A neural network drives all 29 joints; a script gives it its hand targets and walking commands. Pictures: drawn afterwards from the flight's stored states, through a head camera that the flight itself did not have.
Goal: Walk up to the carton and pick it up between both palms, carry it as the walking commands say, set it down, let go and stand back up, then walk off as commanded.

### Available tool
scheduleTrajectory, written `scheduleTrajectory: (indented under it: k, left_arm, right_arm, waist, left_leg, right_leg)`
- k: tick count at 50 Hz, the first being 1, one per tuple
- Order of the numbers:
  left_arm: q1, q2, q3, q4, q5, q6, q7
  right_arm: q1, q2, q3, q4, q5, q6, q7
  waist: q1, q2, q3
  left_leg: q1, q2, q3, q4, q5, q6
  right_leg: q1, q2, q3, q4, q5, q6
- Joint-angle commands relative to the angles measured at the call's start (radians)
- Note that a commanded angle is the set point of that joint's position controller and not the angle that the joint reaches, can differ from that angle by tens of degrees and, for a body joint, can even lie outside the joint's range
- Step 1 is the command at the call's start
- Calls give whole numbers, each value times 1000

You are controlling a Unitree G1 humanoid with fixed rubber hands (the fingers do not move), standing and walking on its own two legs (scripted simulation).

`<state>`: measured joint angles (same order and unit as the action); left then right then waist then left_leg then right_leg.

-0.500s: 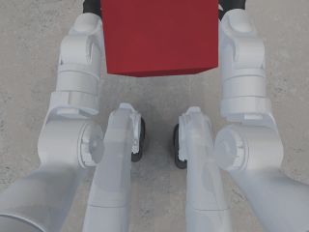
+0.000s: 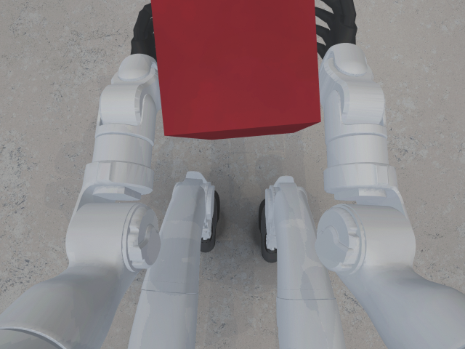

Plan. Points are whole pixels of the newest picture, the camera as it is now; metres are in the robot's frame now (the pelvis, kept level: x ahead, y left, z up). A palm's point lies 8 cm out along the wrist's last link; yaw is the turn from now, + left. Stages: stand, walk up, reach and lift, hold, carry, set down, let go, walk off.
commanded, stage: reach and lift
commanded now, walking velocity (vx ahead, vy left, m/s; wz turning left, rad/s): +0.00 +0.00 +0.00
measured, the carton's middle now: (242, 58) +0.52 +0.02 -0.09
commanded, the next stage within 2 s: none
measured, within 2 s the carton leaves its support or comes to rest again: neither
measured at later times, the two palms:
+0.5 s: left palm (122, 34) +0.47 +0.15 +0.06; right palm (381, 19) +0.49 -0.12 +0.08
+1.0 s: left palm (87, 12) +0.45 +0.14 +0.13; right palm out of the picture +0.46 -0.12 +0.14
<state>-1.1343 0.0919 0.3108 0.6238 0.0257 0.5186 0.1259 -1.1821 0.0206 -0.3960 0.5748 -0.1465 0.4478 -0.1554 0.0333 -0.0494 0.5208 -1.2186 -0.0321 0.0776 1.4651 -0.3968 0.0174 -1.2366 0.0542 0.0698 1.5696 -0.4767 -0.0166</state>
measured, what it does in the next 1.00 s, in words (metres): rises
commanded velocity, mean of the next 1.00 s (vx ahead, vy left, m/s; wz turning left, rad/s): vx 0.00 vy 0.00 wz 0.00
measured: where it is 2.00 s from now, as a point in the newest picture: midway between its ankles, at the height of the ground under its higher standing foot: (238, 236)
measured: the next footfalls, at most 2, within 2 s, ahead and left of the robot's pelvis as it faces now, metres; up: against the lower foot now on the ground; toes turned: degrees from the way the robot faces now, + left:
none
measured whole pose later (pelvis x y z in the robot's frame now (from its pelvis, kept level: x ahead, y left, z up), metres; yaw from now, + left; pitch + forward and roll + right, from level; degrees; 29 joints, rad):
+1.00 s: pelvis +0.10 +0.00 +0.14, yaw -2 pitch +10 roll +3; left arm -0.58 -0.10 0.37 0.69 0.17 0.47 0.06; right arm -0.59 0.20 -0.43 0.64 -0.27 0.38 -0.10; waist 0.05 -0.05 -0.06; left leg -0.71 -0.03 0.06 0.85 -0.31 0.01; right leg -0.74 0.05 0.10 0.95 -0.38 -0.03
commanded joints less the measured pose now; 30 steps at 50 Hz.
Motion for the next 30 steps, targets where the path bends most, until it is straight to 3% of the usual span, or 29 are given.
scheduleTrajectory:
  k: [1, 2, 4, 5, 6, 7, 9, 10, 11, 12, 13, 14, 15, 16, 17, 18, 19, 20, 21, 22, 23, 24, 25, 26, 28, 30]
  left_arm:
    - [-818, -1120, -517, -186, -96, -89, -286]
    - [-808, -1165, -537, -230, -125, -92, -283]
    - [-783, -1167, -497, -151, -97, -89, -286]
    - [-805, -1222, -563, -202, -135, -79, -282]
    - [-748, -1223, -507, -90, -92, -69, -282]
    - [-768, -1192, -454, -55, -59, -78, -283]
    - [-805, -1250, -510, -140, -90, -86, -280]
    - [-772, -1246, -506, -151, -88, -87, -277]
    - [-786, -1270, -551, -210, -110, -88, -267]
    - [-787, -1240, -496, -172, -82, -85, -266]
    - [-721, -1230, -466, -141, -51, -90, -269]
    - [-722, -1258, -503, -150, -60, -91, -269]
    - [-670, -1243, -494, -178, -63, -91, -277]
    - [-627, -1224, -440, -66, -14, -91, -279]
    - [-577, -1294, -504, -119, -48, -94, -279]
    - [-505, -1291, -493, -106, -32, -92, -280]
    - [-536, -1293, -493, -140, -27, -98, -279]
    - [-485, -1258, -440, -88, -6, -98, -283]
    - [-398, -1294, -376, 41, 37, -92, -288]
    - [-411, -1297, -428, -70, 21, -106, -285]
    - [-363, -1286, -386, -10, 62, -109, -291]
    - [-318, -1278, -356, -25, 73, -116, -288]
    - [-271, -1267, -287, 44, 118, -115, -294]
    - [-282, -1224, -262, 29, 136, -120, -299]
    - [-265, -1245, -252, 53, 130, -117, -310]
    - [-229, -1257, -301, 23, 109, -118, -311]
  right_arm:
    - [-595, 1263, 675, 88, 190, 13, 286]
    - [-636, 1260, 699, 5, 203, 8, 288]
    - [-586, 1227, 624, 116, 153, 10, 293]
    - [-621, 1213, 654, 21, 179, -1, 295]
    - [-621, 1202, 595, 87, 157, -1, 301]
    - [-636, 1196, 574, 143, 142, -2, 306]
    - [-650, 1196, 601, 71, 154, -14, 321]
    - [-604, 1240, 620, 83, 164, -10, 318]
    - [-624, 1243, 639, 41, 184, -12, 324]
    - [-581, 1198, 580, 122, 141, -8, 326]
    - [-544, 1238, 574, 133, 129, -5, 333]
    - [-478, 1235, 544, 187, 116, -7, 339]
    - [-474, 1260, 582, 135, 136, -2, 337]
    - [-403, 1241, 491, 283, 81, -3, 336]
    - [-417, 1243, 563, 139, 117, -21, 338]
    - [-386, 1268, 584, 120, 127, -26, 334]
    - [-305, 1286, 544, 189, 100, -15, 339]
    - [-256, 1291, 507, 234, 73, -12, 336]
    - [-260, 1238, 455, 263, 30, -21, 339]
    - [-208, 1293, 482, 219, 47, -24, 340]
    - [-187, 1276, 456, 244, 29, -39, 336]
    - [-151, 1301, 464, 241, 24, -39, 334]
    - [-138, 1291, 417, 275, -4, -41, 335]
    - [-83, 1309, 381, 335, -33, -36, 332]
    - [-86, 1303, 387, 313, -47, -43, 328]
    - [-37, 1323, 411, 294, -38, -45, 324]
  waist:
    - [100, -20, -2157]
    - [91, -45, -2256]
    - [73, -17, -2076]
    - [34, 8, -2202]
    - [46, 16, -2073]
    - [87, 14, -1939]
    - [52, 23, -2053]
    - [71, 18, -2085]
    - [62, 26, -2183]
    - [59, 50, -2039]
    - [60, -10, -1981]
    - [30, 54, -1950]
    - [66, 30, -2022]
    - [51, 27, -1797]
    - [52, 30, -1946]
    - [79, 20, -1935]
    - [50, 41, -1902]
    - [50, 28, -1771]
    - [32, 10, -1592]
    - [33, 14, -1653]
    - [43, 36, -1529]
    - [67, 13, -1428]
    - [82, 16, -1289]
    - [87, -5, -1213]
    - [74, -14, -1161]
    - [63, -34, -1199]
  left_leg:
    - [552, -109, -108, -208, 60, -11]
    - [671, -106, -126, -228, 134, -11]
    - [590, -101, -130, -232, 49, -18]
    - [727, -100, -150, -260, 81, -31]
    - [672, -97, -144, -275, 30, -30]
    - [619, -95, -144, -299, -56, -25]
    - [737, -87, -170, -306, -3, -39]
    - [756, -89, -154, -311, 45, -28]
    - [844, -90, -166, -311, 96, -41]
    - [796, -83, -182, -326, 52, -36]
    - [765, -87, -170, -317, 40, -21]
    - [784, -79, -175, -341, 27, -37]
    - [812, -90, -152, -356, 88, -32]
    - [706, -76, -146, -366, 53, -25]
    - [844, -83, -162, -368, 172, -35]
    - [833, -80, -166, -356, 247, -26]
    - [830, -85, -154, -373, 250, -30]
    - [764, -86, -144, -386, 228, -21]
    - [713, -76, -158, -407, 211, -16]
    - [766, -81, -159, -427, 241, -19]
    - [704, -83, -152, -433, 233, -14]
    - [727, -82, -156, -455, 287, -8]
    - [652, -87, -151, -469, 199, -3]
    - [627, -88, -145, -498, 182, -8]
    - [651, -85, -146, -537, 126, -6]
    - [720, -84, -149, -561, 156, -9]
  right_leg:
    - [523, 87, 23, -342, 88, 32]
    - [542, 99, 1, -332, 144, 39]
    - [455, 98, 14, -352, 64, 24]
    - [506, 100, -6, -366, 110, 24]
    - [430, 92, -8, -384, 49, 20]
    - [382, 89, -1, -393, -29, 25]
    - [414, 94, -4, -408, 31, 16]
    - [488, 88, 3, -424, 75, 18]
    - [509, 96, 0, -422, 128, 13]
    - [400, 96, -12, -411, 79, 14]
    - [405, 98, -5, -440, 44, 13]
    - [392, 91, -7, -444, 58, 7]
    - [514, 90, -1, -473, 104, 15]
    - [388, 80, -3, -482, 60, 15]
    - [471, 94, -9, -476, 167, 12]
    - [516, 85, 19, -487, 221, 15]
    - [518, 89, 8, -503, 225, 14]
    - [514, 83, 14, -525, 210, 12]
    - [412, 82, 0, -524, 177, 13]
    - [502, 85, 9, -554, 232, 9]
    - [476, 70, 21, -571, 223, 8]
    - [458, 70, 14, -587, 243, 18]
    - [421, 62, 28, -614, 175, 14]
    - [433, 56, 42, -655, 166, 13]
    - [472, 41, 46, -694, 123, 13]
    - [552, 47, 49, -717, 157, 10]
